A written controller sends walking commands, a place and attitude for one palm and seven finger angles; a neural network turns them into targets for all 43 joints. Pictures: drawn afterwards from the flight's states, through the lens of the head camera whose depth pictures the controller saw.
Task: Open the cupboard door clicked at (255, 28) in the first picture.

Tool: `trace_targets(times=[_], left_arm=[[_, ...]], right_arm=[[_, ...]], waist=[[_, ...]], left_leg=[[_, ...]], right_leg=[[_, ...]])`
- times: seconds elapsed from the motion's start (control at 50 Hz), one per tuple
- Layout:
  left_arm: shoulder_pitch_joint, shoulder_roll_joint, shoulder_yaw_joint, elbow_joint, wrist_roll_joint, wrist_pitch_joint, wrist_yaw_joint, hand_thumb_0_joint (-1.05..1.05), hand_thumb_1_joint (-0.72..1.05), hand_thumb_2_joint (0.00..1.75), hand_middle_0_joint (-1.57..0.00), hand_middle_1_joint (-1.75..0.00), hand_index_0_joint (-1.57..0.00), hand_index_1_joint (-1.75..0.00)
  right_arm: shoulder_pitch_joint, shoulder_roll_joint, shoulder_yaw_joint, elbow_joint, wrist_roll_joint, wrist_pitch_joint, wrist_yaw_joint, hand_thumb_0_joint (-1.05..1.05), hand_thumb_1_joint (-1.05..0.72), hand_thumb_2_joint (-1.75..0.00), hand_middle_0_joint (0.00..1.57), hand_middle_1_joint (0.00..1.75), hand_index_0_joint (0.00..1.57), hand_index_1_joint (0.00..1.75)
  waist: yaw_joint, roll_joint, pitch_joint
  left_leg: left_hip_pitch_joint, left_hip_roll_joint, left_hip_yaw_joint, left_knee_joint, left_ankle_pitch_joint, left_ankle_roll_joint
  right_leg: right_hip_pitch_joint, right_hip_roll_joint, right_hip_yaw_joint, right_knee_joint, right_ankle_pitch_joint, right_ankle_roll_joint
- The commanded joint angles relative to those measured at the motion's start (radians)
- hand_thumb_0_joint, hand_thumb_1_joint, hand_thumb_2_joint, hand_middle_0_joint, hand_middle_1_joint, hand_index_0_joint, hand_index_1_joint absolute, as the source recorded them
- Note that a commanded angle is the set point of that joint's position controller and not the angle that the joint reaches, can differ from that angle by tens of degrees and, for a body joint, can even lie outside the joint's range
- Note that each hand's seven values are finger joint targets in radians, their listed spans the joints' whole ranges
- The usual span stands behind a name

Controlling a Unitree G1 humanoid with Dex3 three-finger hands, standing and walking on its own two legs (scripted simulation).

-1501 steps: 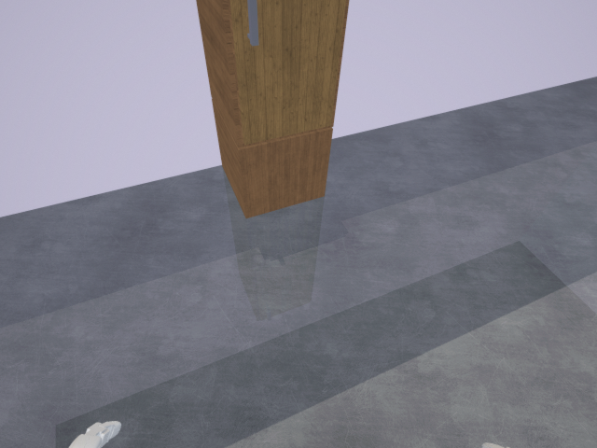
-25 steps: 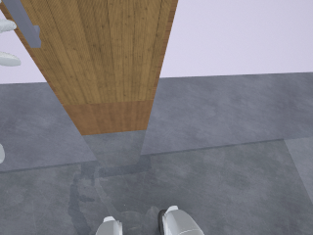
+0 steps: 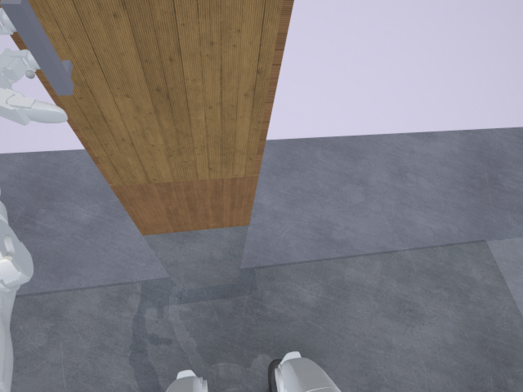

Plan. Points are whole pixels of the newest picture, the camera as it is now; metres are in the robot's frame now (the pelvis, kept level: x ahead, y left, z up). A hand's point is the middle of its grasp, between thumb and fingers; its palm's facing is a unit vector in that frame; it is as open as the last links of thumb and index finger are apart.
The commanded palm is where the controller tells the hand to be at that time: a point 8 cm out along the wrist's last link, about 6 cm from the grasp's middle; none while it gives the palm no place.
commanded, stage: slide the fingers in behind the handle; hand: left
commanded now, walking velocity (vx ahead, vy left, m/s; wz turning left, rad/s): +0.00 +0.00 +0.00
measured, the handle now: (45, 40) +0.59 +0.23 +0.14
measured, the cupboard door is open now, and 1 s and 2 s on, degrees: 0 0 9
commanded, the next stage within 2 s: close the thumb around the handle in 0.68 s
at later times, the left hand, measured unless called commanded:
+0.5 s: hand (50, 71) +0.53 +0.22 +0.13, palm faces +0.01 -1.00 +0.00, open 14.0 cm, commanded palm +0.51 +0.26 +0.13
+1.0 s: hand (48, 74) +0.53 +0.22 +0.13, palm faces +0.01 -1.00 +0.00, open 12.7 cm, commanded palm +0.51 +0.26 +0.13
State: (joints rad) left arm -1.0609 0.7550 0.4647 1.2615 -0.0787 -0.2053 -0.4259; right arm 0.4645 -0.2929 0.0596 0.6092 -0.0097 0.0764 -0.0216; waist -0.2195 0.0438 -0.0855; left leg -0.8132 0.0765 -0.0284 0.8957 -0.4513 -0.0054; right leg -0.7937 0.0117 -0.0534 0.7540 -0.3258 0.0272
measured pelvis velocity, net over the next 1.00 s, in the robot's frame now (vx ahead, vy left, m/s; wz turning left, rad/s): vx -0.01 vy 0.00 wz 0.00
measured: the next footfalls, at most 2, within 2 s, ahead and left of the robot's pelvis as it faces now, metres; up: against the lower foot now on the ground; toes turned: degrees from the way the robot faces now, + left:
none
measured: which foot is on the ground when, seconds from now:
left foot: down 0.00-1.00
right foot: down 0.00-1.00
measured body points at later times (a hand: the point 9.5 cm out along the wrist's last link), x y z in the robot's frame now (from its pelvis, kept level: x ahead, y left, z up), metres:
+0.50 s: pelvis -0.01 +0.00 +0.00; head +0.12 +0.01 +0.43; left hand +0.53 +0.27 +0.14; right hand -0.04 -0.26 -0.10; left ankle -0.03 +0.11 -0.70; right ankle +0.01 -0.14 -0.70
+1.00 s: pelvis -0.01 +0.00 +0.00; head +0.12 +0.02 +0.43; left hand +0.53 +0.28 +0.13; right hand -0.04 -0.26 -0.10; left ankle -0.03 +0.11 -0.70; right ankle +0.01 -0.14 -0.70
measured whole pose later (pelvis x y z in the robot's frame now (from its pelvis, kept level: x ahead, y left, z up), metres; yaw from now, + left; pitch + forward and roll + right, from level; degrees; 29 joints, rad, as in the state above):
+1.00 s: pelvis -0.01 +0.00 +0.00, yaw +0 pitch +20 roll -4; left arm -1.08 0.71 0.46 1.29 -0.05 -0.23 -0.35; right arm 0.45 -0.29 0.06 0.61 -0.01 0.05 -0.02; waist -0.23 0.04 -0.08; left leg -0.80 0.07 -0.02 0.89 -0.44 0.00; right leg -0.79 0.01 -0.04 0.76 -0.32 0.03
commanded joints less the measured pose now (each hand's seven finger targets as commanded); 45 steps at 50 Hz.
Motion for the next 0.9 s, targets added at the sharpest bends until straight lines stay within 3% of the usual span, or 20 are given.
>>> trace_targets(times=[0.0, 0.06, 0.08, 0.1, 0.18, 0.22, 0.32, 0.4, 0.46, 0.52, 0.56, 0.58, 0.62, 0.64, 0.68, 0.72, 0.76, 0.8, 0.84, 0.88], left_arm=[[-0.464, 0.263, 0.024, -0.178, -0.023, -0.063, 0.012, 0.0, -0.5, 0.3, -0.3, -1.2, -0.3, -1.2], [-0.496, 0.319, 0.054, -0.238, 0.005, -0.086, 0.042, 0.0, -0.5, 0.3, -0.3, -1.2, -0.3, -1.2], [-0.487, 0.3, 0.039, -0.246, 0.01, -0.093, 0.049, 0.0, -0.5, 0.3, -0.3, -1.2, -0.3, -1.2], [-0.473, 0.265, 0.02, -0.242, 0.011, -0.098, 0.056, 0.0, -0.5, 0.3, -0.3, -1.2, -0.3, -1.2], [-0.475, 0.249, 0.025, -0.226, -0.005, -0.098, 0.061, 0.0, -0.5, 0.3, -0.3, -1.2, -0.3, -1.2], [-0.469, 0.199, -0.008, -0.191, -0.007, -0.08, 0.058, 0.0, -0.5, 0.3, -0.3, -1.2, -0.3, -1.2], [-0.461, 0.256, 0.046, -0.212, 0.001, -0.087, 0.078, 0.0, -0.5, 0.3, -0.3, -1.2, -0.3, -1.2], [-0.463, 0.266, 0.041, -0.18, 0.011, -0.097, 0.086, 0.0, -0.5, 0.3, -0.3, -1.2, -0.3, -1.2], [-0.43, 0.307, 0.075, -0.196, 0.015, -0.106, 0.078, 0.0, -0.5, 0.3, -0.3, -1.2, -0.3, -1.2], [-0.448, 0.219, 0.002, -0.185, 0.009, -0.103, 0.061, 0.0, -0.5, 0.3, -0.3, -1.2, -0.3, -1.2], [-0.451, 0.226, 0.015, -0.197, -0.002, -0.106, 0.052, 0.0, -0.5, 0.3, -0.3, -1.2, -0.3, -1.2], [-0.462, 0.264, 0.044, -0.212, -0.01, -0.107, 0.05, 0.0, -0.5, 0.3, -0.3, -1.2, -0.3, -1.2], [-0.458, 0.242, 0.028, -0.187, -0.016, -0.099, 0.043, 0.0, -0.5, 0.3, -0.3, -1.2, -0.3, -1.2], [-0.482, 0.204, -0.006, -0.19, -0.015, -0.095, 0.041, 0.0, -0.5, 0.3, -0.3, -1.2, -0.3, -1.2], [-0.497, 0.197, -0.013, -0.205, -0.008, -0.101, 0.049, 0.0, -0.5, 0.3, -0.3, -1.2, -0.3, -1.2], [-0.475, 0.233, 0.02, -0.204, -0.006, -0.103, 0.06, 0.0, -0.5, 0.3, -0.3, -1.2, -0.3, -1.2], [-0.498, 0.208, 0.002, -0.209, -0.006, -0.106, 0.067, 0.0, -0.5, 0.3, -0.3, -1.2, -0.3, -1.2], [-0.505, 0.201, -0.005, -0.202, -0.004, -0.103, 0.073, 0.0, -0.39, 0.35, -0.31, -1.21, -0.31, -1.21], [-0.481, 0.252, 0.034, -0.199, -0.001, -0.102, 0.077, 0.0, -0.28, 0.4, -0.32, -1.22, -0.32, -1.22], [-0.478, 0.251, 0.034, -0.197, 0.001, -0.103, 0.077, 0.0, -0.16, 0.44, -0.32, -1.24, -0.32, -1.24]], right_arm=[[0.187, -0.189, -0.07, -0.022, -0.001, -0.019, -0.016, 0.0, -0.9, -0.9, 0.2, 0.3, 0.2, 0.3], [0.189, -0.188, -0.071, -0.027, -0.006, -0.024, -0.016, 0.0, -0.9, -0.9, 0.2, 0.3, 0.2, 0.3], [0.185, -0.181, -0.071, -0.029, -0.005, -0.026, -0.014, 0.0, -0.9, -0.9, 0.2, 0.3, 0.2, 0.3], [0.185, -0.178, -0.072, -0.03, -0.007, -0.028, -0.012, 0.0, -0.9, -0.9, 0.2, 0.3, 0.2, 0.3], [0.181, -0.182, -0.075, -0.026, -0.004, -0.03, -0.01, 0.0, -0.9, -0.9, 0.2, 0.3, 0.2, 0.3], [0.179, -0.18, -0.075, -0.023, -0.003, -0.033, -0.01, 0.0, -0.9, -0.9, 0.2, 0.3, 0.2, 0.3], [0.187, -0.181, -0.076, -0.025, -0.008, -0.037, -0.011, 0.0, -0.9, -0.9, 0.2, 0.3, 0.2, 0.3], [0.183, -0.18, -0.072, -0.025, -0.004, -0.037, -0.012, 0.0, -0.9, -0.9, 0.2, 0.3, 0.2, 0.3], [0.185, -0.185, -0.075, -0.034, -0.005, -0.034, -0.014, 0.0, -0.9, -0.9, 0.2, 0.3, 0.2, 0.3], [0.182, -0.178, -0.076, -0.027, -0.002, -0.036, -0.013, 0.0, -0.9, -0.9, 0.2, 0.3, 0.2, 0.3], [0.185, -0.183, -0.078, -0.026, -0.004, -0.037, -0.016, 0.0, -0.9, -0.9, 0.2, 0.3, 0.2, 0.3], [0.187, -0.187, -0.079, -0.022, -0.002, -0.036, -0.017, 0.0, -0.9, -0.9, 0.2, 0.3, 0.2, 0.3], [0.183, -0.186, -0.077, -0.02, -0.001, -0.036, -0.021, 0.0, -0.9, -0.9, 0.2, 0.3, 0.2, 0.3], [0.181, -0.183, -0.076, -0.018, -0.001, -0.039, -0.019, 0.0, -0.9, -0.9, 0.2, 0.3, 0.2, 0.3], [0.183, -0.182, -0.077, -0.011, -0.004, -0.042, -0.018, 0.0, -0.9, -0.9, 0.2, 0.3, 0.2, 0.3], [0.188, -0.186, -0.079, -0.009, -0.007, -0.042, -0.019, 0.0, -0.9, -0.9, 0.2, 0.3, 0.2, 0.3], [0.19, -0.182, -0.077, -0.006, -0.008, -0.042, -0.019, 0.0, -0.9, -0.9, 0.2, 0.3, 0.2, 0.3], [0.186, -0.182, -0.077, -0.003, -0.008, -0.045, -0.016, 0.0, -0.9, -0.9, 0.2, 0.3, 0.2, 0.3], [0.186, -0.185, -0.077, -0.009, -0.007, -0.043, -0.017, 0.0, -0.9, -0.9, 0.2, 0.3, 0.2, 0.3], [0.184, -0.184, -0.075, -0.014, -0.008, -0.043, -0.015, 0.0, -0.9, -0.9, 0.2, 0.3, 0.2, 0.3]], waist=[[-0.029, 0.146, -0.421], [-0.011, 0.204, -0.467], [-0.007, 0.229, -0.491], [-0.01, 0.212, -0.481], [-0.018, 0.175, -0.486], [-0.024, 0.161, -0.447], [-0.002, 0.146, -0.485], [-0.013, 0.11, -0.433], [0.009, 0.137, -0.476], [-0.015, 0.139, -0.447], [-0.012, 0.152, -0.458], [-0.008, 0.134, -0.485], [-0.015, 0.116, -0.452], [-0.025, 0.141, -0.441], [-0.02, 0.194, -0.445], [-0.014, 0.153, -0.452], [-0.021, 0.172, -0.448], [-0.025, 0.171, -0.445], [-0.009, 0.154, -0.463], [-0.009, 0.155, -0.471]], left_leg=[[0.308, -0.047, -0.016, -0.082, 0.46, 0.031], [0.332, -0.047, -0.021, -0.08, 0.485, 0.027], [0.363, -0.045, -0.023, -0.079, 0.507, 0.021], [0.373, -0.043, -0.026, -0.078, 0.522, 0.019], [0.359, -0.041, -0.022, -0.081, 0.503, 0.021], [0.343, -0.043, -0.019, -0.088, 0.47, 0.024], [0.338, -0.046, -0.017, -0.089, 0.481, 0.025], [0.282, -0.049, -0.009, -0.095, 0.429, 0.03], [0.289, -0.052, -0.001, -0.091, 0.458, 0.031], [0.319, -0.048, -0.007, -0.096, 0.445, 0.027], [0.337, -0.048, -0.007, -0.096, 0.455, 0.029], [0.34, -0.046, -0.013, -0.096, 0.461, 0.027], [0.316, -0.048, -0.009, -0.097, 0.447, 0.029], [0.321, -0.049, -0.008, -0.101, 0.429, 0.028], [0.362, -0.047, -0.02, -0.098, 0.454, 0.022], [0.358, -0.044, -0.022, -0.095, 0.464, 0.023], [0.367, -0.044, -0.027, -0.095, 0.475, 0.021], [0.362, -0.044, -0.026, -0.094, 0.466, 0.021], [0.342, -0.045, -0.022, -0.095, 0.464, 0.022], [0.342, -0.045, -0.021, -0.093, 0.479, 0.022]], right_leg=[[0.211, 0.048, -0.001, -0.043, 0.352, -0.028], [0.216, 0.045, 0.004, -0.031, 0.357, -0.034], [0.207, 0.044, 0.002, -0.029, 0.357, -0.033], [0.198, 0.045, -0.002, -0.029, 0.358, -0.033], [0.218, 0.046, 0.001, -0.032, 0.365, -0.03], [0.202, 0.045, -0.003, -0.039, 0.34, -0.029], [0.242, 0.043, 0.004, -0.036, 0.363, -0.031], [0.251, 0.042, 0.01, -0.039, 0.35, -0.027], [0.284, 0.04, 0.019, -0.032, 0.389, -0.032], [0.234, 0.043, 0.008, -0.043, 0.349, -0.027], [0.233, 0.045, 0.01, -0.044, 0.351, -0.031], [0.251, 0.044, 0.01, -0.043, 0.358, -0.028], [0.248, 0.042, 0.01, -0.047, 0.356, -0.027], [0.228, 0.043, 0.009, -0.051, 0.337, -0.025], [0.188, 0.042, 0.004, -0.047, 0.318, -0.031], [0.199, 0.043, 0.003, -0.047, 0.322, -0.029], [0.189, 0.043, 0.0, -0.043, 0.324, -0.034], [0.184, 0.042, 0.0, -0.044, 0.319, -0.03], [0.221, 0.041, 0.004, -0.041, 0.333, -0.031], [0.226, 0.041, 0.004, -0.037, 0.352, -0.031]])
